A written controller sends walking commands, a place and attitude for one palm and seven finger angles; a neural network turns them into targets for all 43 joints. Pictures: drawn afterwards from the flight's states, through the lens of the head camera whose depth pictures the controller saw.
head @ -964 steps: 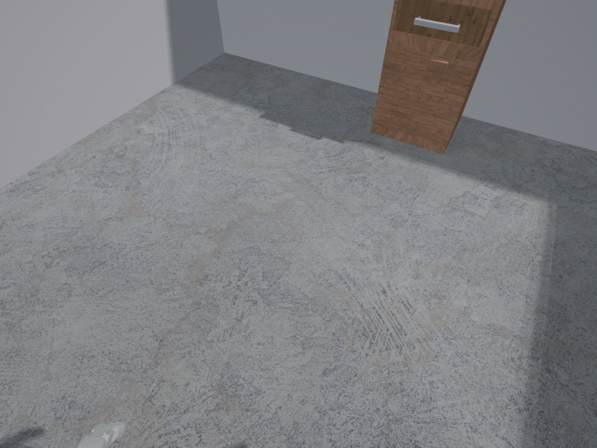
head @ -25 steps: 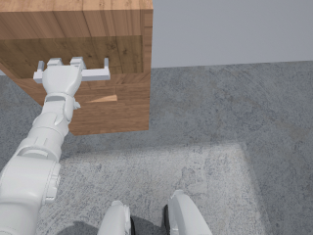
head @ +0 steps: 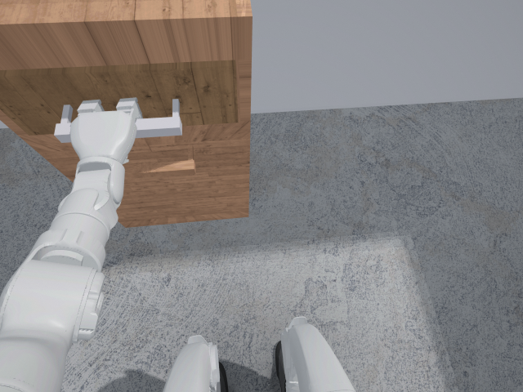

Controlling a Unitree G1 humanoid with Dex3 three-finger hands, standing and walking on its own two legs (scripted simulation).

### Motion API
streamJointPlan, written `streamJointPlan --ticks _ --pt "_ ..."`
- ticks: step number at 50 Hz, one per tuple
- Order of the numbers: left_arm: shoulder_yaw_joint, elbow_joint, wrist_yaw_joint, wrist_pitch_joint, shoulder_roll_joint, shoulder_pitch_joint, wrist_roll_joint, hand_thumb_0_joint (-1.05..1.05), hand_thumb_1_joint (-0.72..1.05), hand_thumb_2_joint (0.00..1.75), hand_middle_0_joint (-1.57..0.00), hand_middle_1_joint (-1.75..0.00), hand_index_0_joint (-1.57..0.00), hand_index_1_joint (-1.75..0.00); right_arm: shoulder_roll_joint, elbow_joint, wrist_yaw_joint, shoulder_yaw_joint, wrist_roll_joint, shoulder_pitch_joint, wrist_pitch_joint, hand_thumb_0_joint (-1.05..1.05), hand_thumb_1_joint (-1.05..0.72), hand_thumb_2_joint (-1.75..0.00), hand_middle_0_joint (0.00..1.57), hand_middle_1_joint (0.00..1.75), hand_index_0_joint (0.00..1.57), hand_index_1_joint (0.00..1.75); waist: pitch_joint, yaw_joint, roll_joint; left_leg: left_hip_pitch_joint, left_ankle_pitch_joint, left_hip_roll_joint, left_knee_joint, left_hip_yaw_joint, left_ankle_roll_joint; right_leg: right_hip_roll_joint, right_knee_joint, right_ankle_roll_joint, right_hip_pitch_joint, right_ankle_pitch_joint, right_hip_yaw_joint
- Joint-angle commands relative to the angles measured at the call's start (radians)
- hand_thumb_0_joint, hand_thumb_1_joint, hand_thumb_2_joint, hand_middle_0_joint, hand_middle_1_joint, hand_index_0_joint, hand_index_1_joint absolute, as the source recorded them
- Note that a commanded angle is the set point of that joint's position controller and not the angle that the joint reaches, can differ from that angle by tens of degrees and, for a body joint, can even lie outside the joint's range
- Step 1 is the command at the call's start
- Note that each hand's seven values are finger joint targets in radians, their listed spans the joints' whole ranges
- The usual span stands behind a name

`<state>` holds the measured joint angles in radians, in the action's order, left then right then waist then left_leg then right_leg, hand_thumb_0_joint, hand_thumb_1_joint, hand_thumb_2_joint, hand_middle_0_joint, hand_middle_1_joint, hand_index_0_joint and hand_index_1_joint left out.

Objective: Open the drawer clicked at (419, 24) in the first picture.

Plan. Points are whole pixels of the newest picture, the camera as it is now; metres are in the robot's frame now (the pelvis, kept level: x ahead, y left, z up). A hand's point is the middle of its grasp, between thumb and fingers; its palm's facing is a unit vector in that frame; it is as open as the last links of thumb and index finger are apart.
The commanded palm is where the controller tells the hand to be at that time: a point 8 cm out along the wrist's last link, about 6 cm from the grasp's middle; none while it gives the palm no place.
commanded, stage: pull the drawer open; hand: left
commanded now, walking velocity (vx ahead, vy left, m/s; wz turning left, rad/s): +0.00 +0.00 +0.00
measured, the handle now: (121, 119) +0.56 +0.18 -0.01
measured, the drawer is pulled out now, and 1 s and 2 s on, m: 0.01 0.11 0.23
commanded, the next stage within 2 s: none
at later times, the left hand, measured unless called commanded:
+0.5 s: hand (117, 173) +0.47 +0.19 -0.03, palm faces -0.05 -0.02 -1.00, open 5.6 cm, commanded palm +0.43 +0.19 +0.01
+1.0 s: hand (114, 214) +0.40 +0.19 -0.03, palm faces -0.03 -0.03 -1.00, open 5.6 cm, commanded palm +0.36 +0.19 +0.01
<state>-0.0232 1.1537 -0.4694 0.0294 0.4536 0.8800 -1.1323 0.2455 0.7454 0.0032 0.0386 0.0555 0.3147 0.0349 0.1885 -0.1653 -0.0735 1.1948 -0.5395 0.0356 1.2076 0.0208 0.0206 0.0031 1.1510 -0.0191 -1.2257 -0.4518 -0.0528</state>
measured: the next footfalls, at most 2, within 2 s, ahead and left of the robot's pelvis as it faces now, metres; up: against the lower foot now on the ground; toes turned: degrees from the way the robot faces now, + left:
none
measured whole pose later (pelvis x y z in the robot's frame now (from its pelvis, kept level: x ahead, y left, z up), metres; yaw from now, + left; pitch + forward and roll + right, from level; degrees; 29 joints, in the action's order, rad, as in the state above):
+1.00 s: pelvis +0.02 +0.00 +0.02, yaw +0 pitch +24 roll +0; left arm -0.08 0.84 -0.61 0.02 0.28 0.42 -1.17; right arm 0.22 0.71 0.00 0.07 0.05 0.21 0.10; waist 0.20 -0.05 -0.05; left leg 0.98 -0.53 0.03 1.09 0.04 0.02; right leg 0.00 1.07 -0.02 -1.03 -0.46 -0.03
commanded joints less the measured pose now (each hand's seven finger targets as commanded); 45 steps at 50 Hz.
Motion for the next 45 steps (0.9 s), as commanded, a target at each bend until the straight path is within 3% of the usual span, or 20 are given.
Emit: streamJointPlan --ticks 1,2,3,4,7,8,11,17,20,22,23,26,28,30,31,32,33,34,35,45 --pt "0.068 -0.188 -0.035 0.022 0.230 0.344 0.006 0.00 0.90 0.90 -0.40 -1.35 -0.40 -1.35 0.172 -0.037 0.007 0.056 0.008 0.176 -0.010 0.00 -0.90 -0.90 0.20 0.30 0.20 0.30 0.520 -0.001 -0.022 -0.294 0.381 -0.041 -0.108 -0.030 0.025 0.040 -0.116 -0.012 0.359 0.333 0.025" --pt "0.063 -0.185 -0.034 0.022 0.215 0.297 0.005 0.00 0.90 0.90 -0.40 -1.35 -0.40 -1.35 0.170 -0.044 0.006 0.057 0.007 0.176 -0.009 0.00 -0.90 -0.90 0.20 0.30 0.20 0.30 0.543 0.007 -0.027 -0.307 0.402 -0.041 -0.107 -0.029 0.024 0.040 -0.113 -0.013 0.369 0.353 0.024" --pt "0.084 -0.189 -0.035 0.020 0.236 0.274 0.009 0.00 0.90 0.90 -0.40 -1.35 -0.40 -1.35 0.171 -0.041 0.006 0.057 0.006 0.172 -0.004 0.00 -0.90 -0.90 0.20 0.30 0.20 0.30 0.541 0.018 -0.020 -0.306 0.413 -0.040 -0.106 -0.024 0.024 0.040 -0.113 -0.012 0.379 0.369 0.026" --pt "0.067 -0.207 -0.037 0.022 0.213 0.268 0.007 0.00 0.90 0.90 -0.40 -1.35 -0.40 -1.35 0.168 -0.047 0.007 0.060 0.006 0.169 -0.003 0.00 -0.90 -0.90 0.20 0.30 0.20 0.30 0.551 0.015 -0.022 -0.317 0.423 -0.040 -0.107 -0.026 0.023 0.039 -0.113 -0.011 0.381 0.379 0.026" --pt "0.067 -0.203 -0.043 0.016 0.190 0.190 0.012 0.00 0.90 0.90 -0.40 -1.35 -0.40 -1.35 0.165 -0.051 0.000 0.061 0.002 0.158 0.003 0.00 -0.90 -0.90 0.20 0.30 0.20 0.30 0.526 0.035 -0.020 -0.323 0.420 -0.039 -0.118 -0.020 0.020 0.040 -0.119 -0.012 0.386 0.374 0.023" --pt "0.061 -0.191 -0.046 0.009 0.182 0.179 0.013 0.00 0.90 0.90 -0.40 -1.35 -0.40 -1.35 0.166 -0.051 0.001 0.060 0.000 0.154 0.005 0.00 -0.90 -0.90 0.20 0.30 0.20 0.30 0.496 0.031 0.001 -0.309 0.404 -0.038 -0.123 -0.018 0.021 0.041 -0.127 -0.012 0.386 0.364 0.024" --pt "0.060 -0.229 -0.058 0.005 0.170 0.171 0.012 0.00 0.90 0.90 -0.40 -1.35 -0.40 -1.35 0.164 -0.054 0.000 0.065 0.000 0.147 0.006 0.00 -0.90 -0.90 0.20 0.30 0.20 0.30 0.516 0.042 -0.007 -0.339 0.420 -0.039 -0.133 -0.019 0.018 0.041 -0.128 -0.014 0.395 0.374 0.024" --pt "0.027 -0.228 -0.078 -0.009 0.109 0.128 0.007 0.00 0.90 0.90 -0.40 -1.35 -0.40 -1.35 0.159 -0.054 0.003 0.071 -0.004 0.136 0.011 0.00 -0.90 -0.90 0.20 0.30 0.20 0.30 0.471 0.035 0.035 -0.360 0.409 -0.037 -0.156 -0.021 0.018 0.040 -0.149 -0.011 0.388 0.356 0.017" --pt "0.039 -0.239 -0.085 -0.012 0.114 0.091 0.006 0.00 0.90 0.90 -0.40 -1.35 -0.40 -1.35 0.156 -0.055 0.003 0.071 -0.004 0.125 0.017 0.00 -0.90 -0.90 0.20 0.30 0.20 0.30 0.472 0.054 0.039 -0.369 0.421 -0.040 -0.166 -0.015 0.017 0.038 -0.153 -0.014 0.416 0.374 0.020" --pt "0.019 -0.267 -0.088 -0.008 0.072 0.064 0.009 0.00 0.90 0.90 -0.40 -1.35 -0.40 -1.35 0.149 -0.063 0.001 0.074 -0.002 0.121 0.019 0.00 -0.90 -0.90 0.20 0.30 0.20 0.30 0.494 0.059 0.023 -0.407 0.464 -0.040 -0.167 -0.017 0.015 0.039 -0.152 -0.016 0.422 0.406 0.017" --pt "0.038 -0.277 -0.090 -0.006 0.088 0.035 0.008 0.00 0.90 0.90 -0.40 -1.35 -0.40 -1.35 0.149 -0.063 0.000 0.076 -0.003 0.114 0.023 0.00 -0.90 -0.90 0.20 0.30 0.20 0.30 0.496 0.071 0.026 -0.411 0.473 -0.040 -0.168 -0.014 0.014 0.039 -0.152 -0.017 0.433 0.416 0.019" --pt "0.030 -0.303 -0.095 -0.002 0.059 -0.029 0.013 0.00 0.90 0.90 -0.40 -1.35 -0.40 -1.35 0.140 -0.075 0.001 0.075 -0.002 0.097 0.028 0.00 -0.90 -0.90 0.20 0.30 0.20 0.30 0.483 0.083 0.035 -0.414 0.496 -0.043 -0.177 -0.008 0.014 0.038 -0.161 -0.018 0.468 0.455 0.023" --pt "0.026 -0.310 -0.100 0.000 0.046 -0.067 0.012 0.00 0.90 0.90 -0.40 -1.35 -0.40 -1.35 0.138 -0.080 0.000 0.077 -0.005 0.080 0.031 0.00 -0.90 -0.90 0.20 0.30 0.20 0.30 0.442 0.086 0.049 -0.406 0.466 -0.043 -0.186 -0.002 0.014 0.038 -0.173 -0.017 0.465 0.435 0.024" --pt "0.020 -0.332 -0.109 0.003 0.033 -0.095 0.008 0.00 0.90 0.90 -0.40 -1.35 -0.40 -1.35 0.134 -0.087 0.000 0.078 -0.005 0.068 0.032 0.00 -0.90 -0.90 0.20 0.30 0.20 0.30 0.443 0.090 0.051 -0.411 0.460 -0.045 -0.191 0.001 0.015 0.038 -0.179 -0.018 0.475 0.436 0.025" --pt "0.044 -0.346 -0.116 0.005 0.061 -0.088 0.003 0.00 0.90 0.90 -0.40 -1.35 -0.40 -1.35 0.137 -0.082 0.002 0.077 -0.002 0.066 0.034 0.00 -0.90 -0.90 0.20 0.30 0.20 0.30 0.449 0.094 0.059 -0.417 0.471 -0.043 -0.192 -0.005 0.014 0.037 -0.173 -0.020 0.479 0.439 0.026" --pt "0.015 -0.345 -0.120 0.003 0.022 -0.114 0.000 0.00 0.90 0.90 -0.40 -1.35 -0.40 -1.35 0.130 -0.089 0.001 0.077 -0.004 0.059 0.035 0.00 -0.90 -0.90 0.20 0.30 0.20 0.30 0.435 0.094 0.051 -0.419 0.465 -0.045 -0.195 -0.002 0.013 0.037 -0.176 -0.020 0.471 0.430 0.022" --pt "0.028 -0.354 -0.126 0.005 0.037 -0.111 -0.004 0.00 0.90 0.90 -0.40 -1.35 -0.40 -1.35 0.131 -0.084 0.002 0.078 -0.005 0.056 0.036 0.00 -0.90 -0.90 0.20 0.30 0.20 0.30 0.430 0.096 0.063 -0.417 0.463 -0.044 -0.195 -0.002 0.013 0.037 -0.175 -0.020 0.473 0.433 0.023" --pt "0.008 -0.363 -0.132 0.005 0.006 -0.126 -0.006 0.00 0.90 0.90 -0.40 -1.35 -0.40 -1.35 0.127 -0.091 0.001 0.079 -0.003 0.048 0.035 0.00 -0.90 -0.90 0.20 0.30 0.20 0.30 0.426 0.091 0.065 -0.418 0.454 -0.046 -0.197 0.001 0.014 0.037 -0.183 -0.019 0.475 0.430 0.024" --pt "0.036 -0.365 -0.138 0.003 0.038 -0.143 -0.010 0.00 0.90 0.90 -0.40 -1.35 -0.40 -1.35 0.130 -0.089 0.001 0.078 -0.004 0.044 0.037 0.00 -0.90 -0.90 0.20 0.30 0.20 0.30 0.419 0.106 0.064 -0.412 0.445 -0.047 -0.201 0.000 0.012 0.036 -0.180 -0.022 0.481 0.421 0.025" --pt "0.018 -0.440 -0.173 -0.020 -0.003 -0.229 -0.022 0.00 0.90 0.90 -0.40 -1.35 -0.40 -1.35 0.116 -0.107 0.004 0.079 -0.002 -0.008 0.042 0.00 -0.90 -0.90 0.20 0.30 0.20 0.30 0.412 0.119 0.057 -0.440 0.430 -0.053 -0.212 0.007 0.009 0.035 -0.192 -0.024 0.493 0.409 0.025"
